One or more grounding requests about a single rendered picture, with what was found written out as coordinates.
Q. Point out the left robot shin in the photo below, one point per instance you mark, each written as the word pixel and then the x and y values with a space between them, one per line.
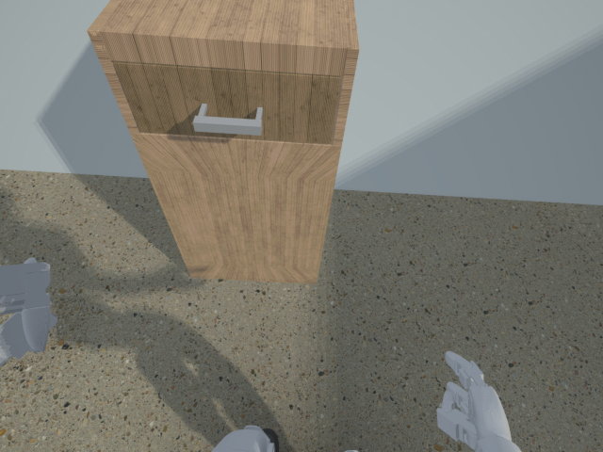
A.
pixel 256 428

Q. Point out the right robot hand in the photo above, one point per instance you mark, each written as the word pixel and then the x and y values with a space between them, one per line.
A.
pixel 481 414

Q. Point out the left robot thigh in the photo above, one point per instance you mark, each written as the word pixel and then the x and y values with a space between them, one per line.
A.
pixel 245 440

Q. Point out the handle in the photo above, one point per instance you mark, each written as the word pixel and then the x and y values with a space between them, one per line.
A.
pixel 202 123

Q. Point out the left robot hand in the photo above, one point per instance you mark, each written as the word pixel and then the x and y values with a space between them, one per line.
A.
pixel 22 291

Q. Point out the drawer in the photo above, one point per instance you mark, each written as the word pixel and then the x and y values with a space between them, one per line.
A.
pixel 165 98

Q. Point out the cabinet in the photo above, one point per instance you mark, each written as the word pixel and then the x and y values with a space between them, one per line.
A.
pixel 239 209

